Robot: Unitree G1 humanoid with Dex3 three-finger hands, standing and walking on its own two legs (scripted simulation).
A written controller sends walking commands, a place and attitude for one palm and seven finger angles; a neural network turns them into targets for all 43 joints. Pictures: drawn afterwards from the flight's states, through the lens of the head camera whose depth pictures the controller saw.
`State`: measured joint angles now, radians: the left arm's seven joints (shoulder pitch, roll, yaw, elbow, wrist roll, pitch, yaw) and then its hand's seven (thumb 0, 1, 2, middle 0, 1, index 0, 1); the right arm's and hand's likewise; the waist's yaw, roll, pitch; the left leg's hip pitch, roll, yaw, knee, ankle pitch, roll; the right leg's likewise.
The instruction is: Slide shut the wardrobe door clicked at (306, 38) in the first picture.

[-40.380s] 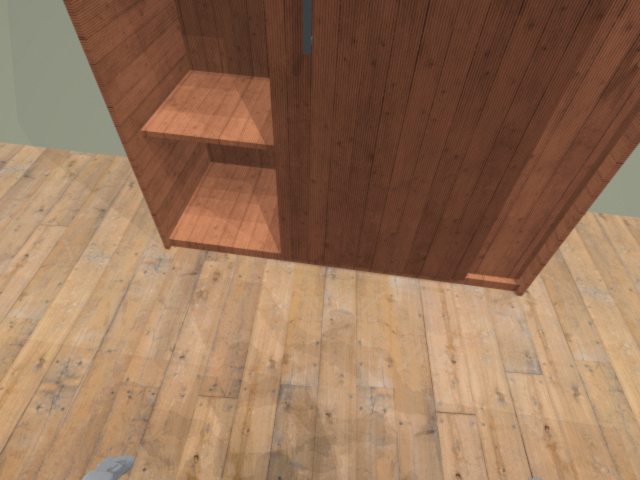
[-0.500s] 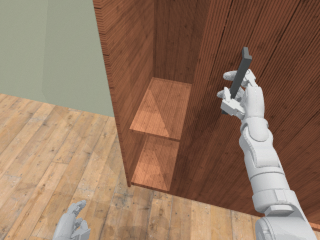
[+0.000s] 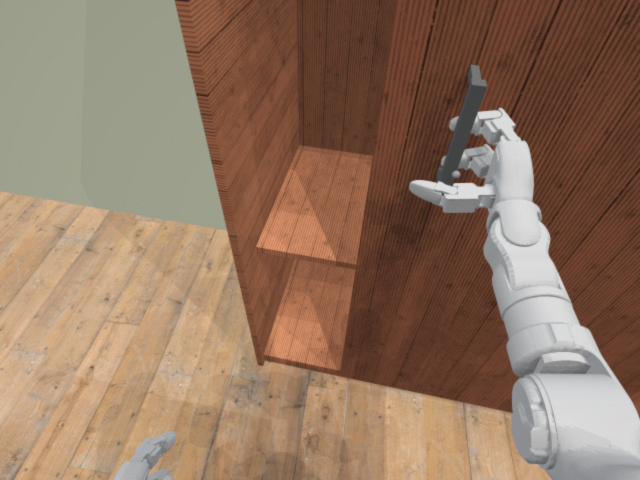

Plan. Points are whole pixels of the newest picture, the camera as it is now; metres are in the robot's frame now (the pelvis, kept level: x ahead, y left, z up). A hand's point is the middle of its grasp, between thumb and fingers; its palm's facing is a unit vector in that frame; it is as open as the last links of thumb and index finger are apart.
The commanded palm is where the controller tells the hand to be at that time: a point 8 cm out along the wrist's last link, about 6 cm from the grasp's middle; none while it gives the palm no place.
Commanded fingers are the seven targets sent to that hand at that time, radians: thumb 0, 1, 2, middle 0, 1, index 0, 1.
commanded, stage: loosen the grip on the handle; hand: right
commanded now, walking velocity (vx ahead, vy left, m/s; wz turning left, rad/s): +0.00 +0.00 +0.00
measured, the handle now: (456, 139) +0.51 -0.11 +0.19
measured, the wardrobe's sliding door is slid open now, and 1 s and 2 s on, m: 0.25 0.25 0.25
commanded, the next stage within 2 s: slip the hand off the handle in 0.28 s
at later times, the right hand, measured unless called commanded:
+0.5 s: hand (441, 175) +0.46 -0.10 +0.17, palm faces -0.06 +0.99 -0.12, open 14.6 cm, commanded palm +0.44 -0.16 +0.16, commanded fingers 0.00 0.55 -0.20 0.25 1.15 0.25 1.15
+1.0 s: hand (472, 183) +0.46 -0.14 +0.16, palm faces -0.03 +0.99 -0.12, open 14.7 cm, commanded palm +0.43 -0.21 +0.16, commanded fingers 0.00 0.55 -0.20 0.25 1.15 0.25 1.15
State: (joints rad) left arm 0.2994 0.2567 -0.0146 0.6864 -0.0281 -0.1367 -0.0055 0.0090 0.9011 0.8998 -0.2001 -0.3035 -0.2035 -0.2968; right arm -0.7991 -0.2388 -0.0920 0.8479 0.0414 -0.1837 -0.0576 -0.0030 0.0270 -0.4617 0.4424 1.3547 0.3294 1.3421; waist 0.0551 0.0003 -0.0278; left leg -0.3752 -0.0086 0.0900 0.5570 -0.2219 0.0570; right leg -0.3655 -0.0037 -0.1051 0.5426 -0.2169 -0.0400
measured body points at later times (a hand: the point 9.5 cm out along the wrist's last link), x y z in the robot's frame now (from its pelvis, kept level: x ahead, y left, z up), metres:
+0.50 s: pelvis +0.01 -0.02 +0.00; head +0.03 -0.02 +0.45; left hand +0.09 +0.24 -0.11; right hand +0.46 -0.15 +0.17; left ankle +0.05 +0.08 -0.73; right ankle +0.04 -0.09 -0.73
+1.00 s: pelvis +0.02 -0.02 +0.00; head +0.03 -0.02 +0.45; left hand +0.11 +0.23 -0.10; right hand +0.45 -0.19 +0.17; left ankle +0.05 +0.08 -0.73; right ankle +0.04 -0.09 -0.73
